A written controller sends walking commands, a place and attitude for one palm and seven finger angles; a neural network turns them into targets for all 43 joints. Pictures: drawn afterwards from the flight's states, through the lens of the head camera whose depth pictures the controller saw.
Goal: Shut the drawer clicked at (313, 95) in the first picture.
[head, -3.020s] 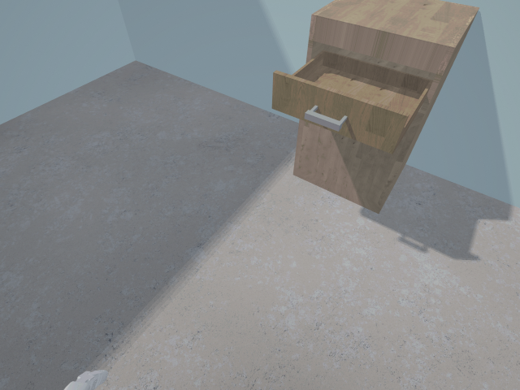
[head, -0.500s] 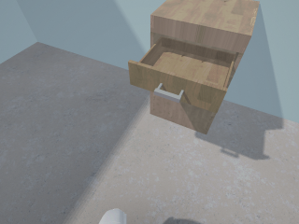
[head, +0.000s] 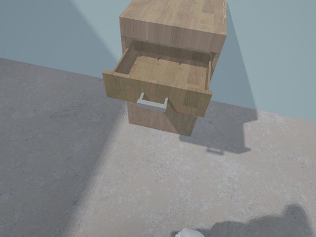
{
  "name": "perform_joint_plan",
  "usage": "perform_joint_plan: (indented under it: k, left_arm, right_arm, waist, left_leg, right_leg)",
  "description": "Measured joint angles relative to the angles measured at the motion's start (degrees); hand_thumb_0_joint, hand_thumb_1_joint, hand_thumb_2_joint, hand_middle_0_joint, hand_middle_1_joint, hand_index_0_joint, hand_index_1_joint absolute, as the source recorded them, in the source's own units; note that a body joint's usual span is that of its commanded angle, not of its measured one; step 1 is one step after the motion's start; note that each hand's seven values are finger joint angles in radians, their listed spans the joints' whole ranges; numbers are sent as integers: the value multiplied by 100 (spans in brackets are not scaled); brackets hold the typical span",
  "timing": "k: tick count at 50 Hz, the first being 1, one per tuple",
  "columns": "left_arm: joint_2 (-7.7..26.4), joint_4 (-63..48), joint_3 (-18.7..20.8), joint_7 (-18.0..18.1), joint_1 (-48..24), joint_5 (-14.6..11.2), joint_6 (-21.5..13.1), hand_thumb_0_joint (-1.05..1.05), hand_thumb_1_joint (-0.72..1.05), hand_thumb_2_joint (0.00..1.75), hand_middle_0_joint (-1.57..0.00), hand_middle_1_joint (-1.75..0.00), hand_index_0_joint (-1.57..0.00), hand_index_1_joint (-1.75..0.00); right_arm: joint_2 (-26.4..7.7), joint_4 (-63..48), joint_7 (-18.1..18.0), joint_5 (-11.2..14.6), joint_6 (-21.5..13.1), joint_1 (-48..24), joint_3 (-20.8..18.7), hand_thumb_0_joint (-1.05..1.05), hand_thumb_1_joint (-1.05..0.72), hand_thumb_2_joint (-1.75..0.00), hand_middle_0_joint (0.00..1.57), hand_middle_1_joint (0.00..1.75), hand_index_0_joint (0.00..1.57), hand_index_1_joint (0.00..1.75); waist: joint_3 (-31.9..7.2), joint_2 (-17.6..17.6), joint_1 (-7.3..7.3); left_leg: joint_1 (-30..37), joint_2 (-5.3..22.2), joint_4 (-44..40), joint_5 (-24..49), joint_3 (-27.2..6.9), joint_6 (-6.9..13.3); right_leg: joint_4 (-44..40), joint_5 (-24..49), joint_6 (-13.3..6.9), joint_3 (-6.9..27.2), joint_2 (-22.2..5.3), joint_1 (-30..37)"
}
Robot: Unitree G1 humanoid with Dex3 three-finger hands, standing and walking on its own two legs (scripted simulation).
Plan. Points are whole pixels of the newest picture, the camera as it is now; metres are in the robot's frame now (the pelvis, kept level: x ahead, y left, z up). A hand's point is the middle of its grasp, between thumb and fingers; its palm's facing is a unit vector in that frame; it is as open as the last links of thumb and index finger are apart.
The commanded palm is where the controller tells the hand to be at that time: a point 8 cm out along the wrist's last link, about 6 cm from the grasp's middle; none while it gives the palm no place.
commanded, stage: turn to face it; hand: left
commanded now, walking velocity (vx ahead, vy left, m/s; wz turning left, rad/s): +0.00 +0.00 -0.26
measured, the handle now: (153, 101) +0.62 +0.07 -0.11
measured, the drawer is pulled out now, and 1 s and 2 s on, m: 0.30 0.30 0.30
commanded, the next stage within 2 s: take the last steps up to it in 0.06 s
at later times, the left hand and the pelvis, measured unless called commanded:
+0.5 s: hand out of the picture +0.07 +0.12 -0.16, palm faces -0.04 -0.97 -0.22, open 7.2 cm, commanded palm none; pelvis +0.02 -0.06 +0.01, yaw -6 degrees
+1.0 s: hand (110, 216) +0.19 +0.15 -0.18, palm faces -0.09 -0.98 -0.16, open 7.3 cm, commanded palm none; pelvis +0.16 -0.02 +0.00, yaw -9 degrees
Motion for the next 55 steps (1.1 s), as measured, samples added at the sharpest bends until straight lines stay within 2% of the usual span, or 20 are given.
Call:
perform_joint_plan:
  k: [3, 6, 8, 9, 11, 13, 15, 18, 23, 28, 33, 36, 38, 41, 43, 45, 50, 55]
  left_arm:
    - [-47, -18, -48, -9, -128, -7, 31, 0, 91, 89, -20, -30, -20, -30]
    - [-129, -33, -114, -16, -262, -11, 8, 0, 91, 89, -20, -30, -20, -30]
    - [-180, -69, -152, -26, -325, -11, -62, 0, 91, 89, -20, -30, -20, -30]
    - [-224, -69, -172, -18, -359, 3, -130, 0, 91, 89, -20, -30, -20, -30]
    - [-352, -47, -255, 13, -434, -6, -237, 0, 91, 89, -20, -30, -20, -30]
    - [-451, -57, -298, 37, -408, -22, -292, 0, 91, 89, -20, -30, -20, -30]
    - [-522, -37, -309, 66, -328, -36, -330, 0, 91, 89, -20, -30, -20, -30]
    - [-580, 54, -299, 100, -160, -53, -417, 0, 92, 89, -20, -30, -20, -30]
    - [-535, 248, -304, 88, 177, -45, -545, -1, 93, 89, -20, -30, -21, -30]
    - [-577, 531, -327, 68, 588, -10, -578, 0, 92, 89, -20, -30, -20, -30]
    - [-595, 832, -319, 63, 983, 29, -568, 0, 91, 89, -20, -30, -20, -30]
    - [-581, 1006, -303, 58, 1168, 22, -543, 0, 91, 89, -20, -30, -20, -30]
    - [-596, 1083, -294, 41, 1284, -8, -517, 0, 91, 89, -20, -30, -20, -30]
    - [-565, 1159, -293, 23, 1195, -2, -404, 0, 91, 89, -20, -30, -20, -30]
    - [-529, 1136, -269, 5, 1056, 27, -385, 0, 91, 89, -20, -30, -20, -30]
    - [-481, 1042, -238, -18, 855, 39, -401, 0, 91, 89, -20, -30, -20, -30]
    - [-370, 697, -186, -12, 247, 32, -420, 0, 91, 89, -20, -30, -20, -30]
    - [-349, 462, -202, -24, -331, 20, -388, 0, 92, 89, -20, -30, -20, -30]
  right_arm:
    - [-79, 83, 24, -11, 11, 131, -58, 0, -91, -89, 20, 30, 20, 30]
    - [-191, 180, 63, -17, 42, 261, -131, 0, -91, -89, 20, 30, 20, 30]
    - [-275, 252, 86, 0, 75, 387, -179, 0, -91, -89, 20, 30, 20, 30]
    - [-339, 294, 98, 27, 100, 446, -207, 0, -91, -89, 20, 30, 20, 30]
    - [-465, 415, 86, 49, 224, 490, -250, 0, -91, -89, 20, 30, 20, 30]
    - [-514, 534, 90, 28, 321, 550, -266, 0, -91, -89, 20, 30, 20, 30]
    - [-517, 613, 142, -15, 321, 583, -276, 1, -92, -89, 20, 30, 20, 30]
    - [-483, 627, 210, -55, 223, 603, -280, 1, -92, -89, 20, 30, 20, 30]
    - [-376, 638, 258, -70, 138, 536, -286, 0, -91, -90, 20, 30, 20, 30]
    - [-262, 660, 297, -47, 109, 364, -266, 0, -91, -90, 20, 30, 20, 30]
    - [-150, 590, 329, -2, 28, 113, -236, 0, -91, -90, 20, 30, 20, 30]
    - [-93, 505, 318, 19, -95, -19, -198, 0, -91, -90, 20, 30, 20, 30]
    - [-89, 429, 277, 14, -249, -62, -164, 0, -91, -90, 20, 30, 20, 30]
    - [11, 364, 211, -11, -365, -70, -109, 0, -91, -89, 20, 30, 20, 30]
    - [75, 385, 147, 10, -386, 60, -99, 0, -92, -89, 20, 30, 20, 30]
    - [60, 454, 55, 41, -428, 209, -134, -1, -94, -89, 20, 30, 20, 30]
    - [76, 788, 42, 40, -445, 681, -61, -1, -94, -89, 20, 30, 20, 30]
    - [171, 1048, 79, 3, -365, 1084, -34, 0, -93, -89, 20, 30, 20, 30]
  waist:
    - [71, 112, -99]
    - [118, 254, -227]
    - [101, 330, -277]
    - [93, 418, -294]
    - [101, 621, -371]
    - [6, 656, -368]
    - [-87, 620, -335]
    - [-197, 556, -337]
    - [-302, 496, -270]
    - [-350, 415, -113]
    - [-332, 256, 85]
    - [-290, 156, 140]
    - [-262, 136, 130]
    - [-157, -16, 95]
    - [-162, -40, 26]
    - [-149, -62, -37]
    - [-117, -59, -96]
    - [-48, 6, -261]
  left_leg:
    - [4, 110, 50, -30, 132, -54]
    - [-64, 240, 249, -129, 248, -151]
    - [-169, 324, 513, -259, 308, -251]
    - [-271, 411, 751, -368, 299, -297]
    - [-627, 411, 1620, -1154, -62, -315]
    - [-1005, 268, 2558, -1408, -358, -279]
    - [-1289, 205, 3212, -1098, -475, -268]
    - [-1518, 221, 3464, -544, -513, -313]
    - [-1564, 265, 3041, -166, -542, -353]
    - [-1476, 233, 2429, -233, -521, -302]
    - [-1289, 119, 1723, -398, -497, -162]
    - [-962, 33, 973, -159, -409, -86]
    - [-671, -29, 449, 173, -354, 21]
    - [-564, -144, 668, -3, -130, 181]
    - [-331, -207, 417, -69, -54, 215]
    - [-65, -288, 36, 40, -11, 201]
    - [497, -377, -647, 151, 6, 207]
    - [892, -344, -813, -32, 2, 78]
  right_leg:
    - [-786, -75, 2, -126, -160, 315]
    - [-1671, -90, -67, -278, -181, 729]
    - [-2485, 414, -130, -374, -153, 1116]
    - [-2736, 722, -226, -413, -102, 1228]
    - [-2653, 595, -428, -498, 8, 1227]
    - [-2806, 521, -539, -517, 32, 1326]
    - [-3124, 645, -578, -488, 66, 1491]
    - [-3581, 866, -635, -460, 135, 1729]
    - [-4043, 1016, -703, -434, 287, 2046]
    - [-4278, 987, -701, -395, 380, 2330]
    - [-4296, 794, -596, -310, 343, 2557]
    - [-4080, 525, -467, -269, 266, 2632]
    - [-3505, 140, -405, -220, 214, 2478]
    - [-1391, -389, -502, -158, 55, 1618]
    - [-366, -140, -519, -214, -46, 1021]
    - [73, 288, -469, -234, -181, 541]
    - [-142, 789, -297, -261, -422, -166]
    - [-1366, 962, -274, -406, -512, -170]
